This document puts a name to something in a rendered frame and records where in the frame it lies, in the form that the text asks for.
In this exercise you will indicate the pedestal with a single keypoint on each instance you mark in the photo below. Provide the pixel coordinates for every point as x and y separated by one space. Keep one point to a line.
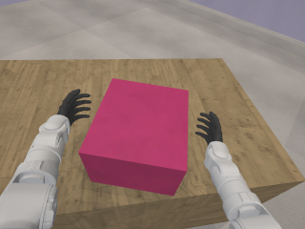
31 91

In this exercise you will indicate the robot left upper arm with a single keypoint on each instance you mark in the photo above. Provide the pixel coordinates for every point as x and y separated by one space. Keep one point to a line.
29 206

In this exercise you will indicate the left robot forearm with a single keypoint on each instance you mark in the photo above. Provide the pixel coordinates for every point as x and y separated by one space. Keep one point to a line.
45 154

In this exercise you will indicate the right robot forearm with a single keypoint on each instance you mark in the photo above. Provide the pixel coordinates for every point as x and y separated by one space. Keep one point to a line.
238 200

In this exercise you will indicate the robot right upper arm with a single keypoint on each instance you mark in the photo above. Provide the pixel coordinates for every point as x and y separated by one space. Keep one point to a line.
254 222

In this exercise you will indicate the right robot hand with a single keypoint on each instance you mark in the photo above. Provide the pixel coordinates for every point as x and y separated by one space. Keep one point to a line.
214 132

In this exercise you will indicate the left robot hand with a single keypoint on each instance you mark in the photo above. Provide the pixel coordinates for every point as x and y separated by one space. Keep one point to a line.
69 104

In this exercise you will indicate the carton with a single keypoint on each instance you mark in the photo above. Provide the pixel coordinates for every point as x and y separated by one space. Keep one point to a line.
138 138

